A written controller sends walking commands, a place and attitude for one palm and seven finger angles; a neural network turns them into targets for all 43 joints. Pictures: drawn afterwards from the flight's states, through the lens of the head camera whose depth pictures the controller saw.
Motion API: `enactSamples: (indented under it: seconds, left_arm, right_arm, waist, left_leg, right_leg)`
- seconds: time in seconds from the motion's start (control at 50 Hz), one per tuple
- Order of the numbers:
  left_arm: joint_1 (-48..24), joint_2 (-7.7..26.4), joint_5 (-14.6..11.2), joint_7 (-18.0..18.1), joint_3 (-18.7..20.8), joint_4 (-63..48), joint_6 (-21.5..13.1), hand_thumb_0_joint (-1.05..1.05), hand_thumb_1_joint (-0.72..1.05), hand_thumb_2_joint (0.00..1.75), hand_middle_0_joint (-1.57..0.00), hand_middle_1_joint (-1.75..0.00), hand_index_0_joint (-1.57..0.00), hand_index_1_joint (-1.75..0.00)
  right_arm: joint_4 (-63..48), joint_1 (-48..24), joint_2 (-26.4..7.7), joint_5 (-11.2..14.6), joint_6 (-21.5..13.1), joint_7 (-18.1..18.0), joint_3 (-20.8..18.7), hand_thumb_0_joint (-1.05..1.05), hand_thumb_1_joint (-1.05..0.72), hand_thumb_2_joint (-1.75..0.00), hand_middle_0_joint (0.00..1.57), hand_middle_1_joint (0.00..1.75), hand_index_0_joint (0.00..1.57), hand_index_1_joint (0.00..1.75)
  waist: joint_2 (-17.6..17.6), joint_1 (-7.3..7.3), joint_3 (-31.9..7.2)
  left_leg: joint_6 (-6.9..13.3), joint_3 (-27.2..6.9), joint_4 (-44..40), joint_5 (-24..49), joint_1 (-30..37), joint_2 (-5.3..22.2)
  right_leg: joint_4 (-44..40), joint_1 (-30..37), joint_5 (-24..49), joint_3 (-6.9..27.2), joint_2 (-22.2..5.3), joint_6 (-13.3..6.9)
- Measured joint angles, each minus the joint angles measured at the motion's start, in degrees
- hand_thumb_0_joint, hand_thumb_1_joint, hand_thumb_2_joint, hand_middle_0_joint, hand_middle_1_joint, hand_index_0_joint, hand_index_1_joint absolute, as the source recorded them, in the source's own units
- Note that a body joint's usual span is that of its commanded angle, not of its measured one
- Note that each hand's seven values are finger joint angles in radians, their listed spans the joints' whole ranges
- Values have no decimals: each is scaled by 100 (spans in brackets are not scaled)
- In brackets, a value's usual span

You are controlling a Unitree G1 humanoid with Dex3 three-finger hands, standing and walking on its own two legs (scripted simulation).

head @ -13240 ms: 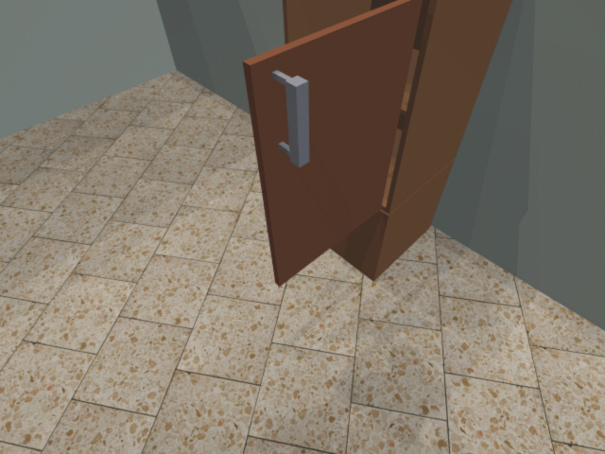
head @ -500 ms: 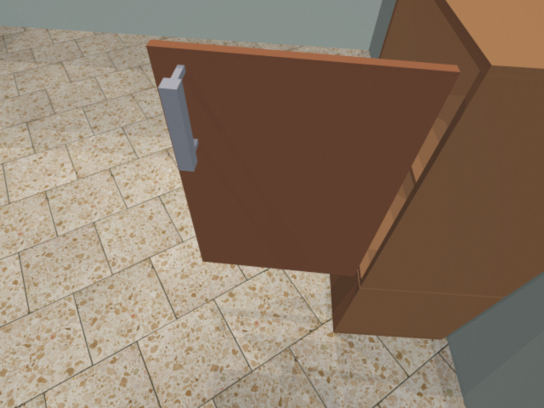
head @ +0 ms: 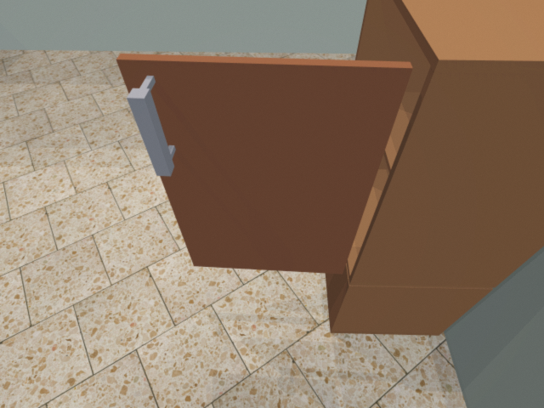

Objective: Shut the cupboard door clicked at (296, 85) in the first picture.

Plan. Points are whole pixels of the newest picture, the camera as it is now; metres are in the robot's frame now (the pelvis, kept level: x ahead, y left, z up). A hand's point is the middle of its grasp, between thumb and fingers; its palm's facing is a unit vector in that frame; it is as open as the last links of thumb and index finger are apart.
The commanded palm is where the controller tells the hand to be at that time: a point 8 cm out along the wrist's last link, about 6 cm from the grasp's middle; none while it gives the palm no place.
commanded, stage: come to a stop and stand still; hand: left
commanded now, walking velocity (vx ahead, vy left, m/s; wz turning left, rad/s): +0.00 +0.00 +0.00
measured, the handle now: (157, 127) +0.49 +0.20 +0.15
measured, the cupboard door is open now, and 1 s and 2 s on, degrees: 88 88 88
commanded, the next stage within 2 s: look again from close up in 1.10 s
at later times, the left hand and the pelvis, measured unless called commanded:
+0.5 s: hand out of the picture +0.01 +0.14 -0.17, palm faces +0.05 -0.99 -0.17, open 7.3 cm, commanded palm none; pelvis +0.03 -0.01 +0.00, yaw +0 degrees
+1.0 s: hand out of the picture +0.03 +0.16 -0.17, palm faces +0.04 -0.98 -0.19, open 7.3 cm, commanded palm none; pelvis +0.04 -0.01 +0.00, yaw +0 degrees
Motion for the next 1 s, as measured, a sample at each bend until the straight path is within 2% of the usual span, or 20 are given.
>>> enactSamples:
  seconds: [0.22, 0.44, 0.66, 1.0]
  left_arm:
    - [131, -86, -58, -10, -55, 255, -47, 1, 93, 89, -20, -30, -20, -30]
    - [300, -223, -54, 18, -69, 320, -93, 0, 91, 89, -20, -30, -20, -30]
    - [351, -220, -34, 33, -72, 323, -99, 0, 91, 89, -20, -30, -20, -30]
    - [252, -52, -22, 42, -54, 244, -101, 0, 91, 89, -20, -30, -20, -30]
  right_arm:
    - [418, 387, 184, 0, -41, -40, 88, 0, -90, -90, 20, 30, 20, 30]
    - [426, 308, 331, 19, -112, -79, 128, 0, -90, -90, 20, 30, 20, 30]
    - [334, 87, 182, 19, -151, -134, 108, 1, -92, -90, 20, 30, 20, 30]
    - [255, -3, 130, 23, -163, -135, 129, 0, -92, -90, 20, 30, 20, 30]
  waist:
    - [-38, -8, 14]
    - [-88, 54, 9]
    - [-161, 123, -10]
    - [-180, 128, -11]
  left_leg:
    - [-94, -59, -189, 6, 249, 83]
    - [-109, -53, -201, -103, 353, 66]
    - [-89, -19, -191, -218, 443, 20]
    - [-60, 4, -223, -283, 525, -31]
  right_leg:
    - [-362, 337, 86, -52, 109, -82]
    - [-470, 486, 28, -54, 94, -81]
    - [-526, 602, -43, -34, 42, -47]
    - [-639, 719, -60, -26, -10, -7]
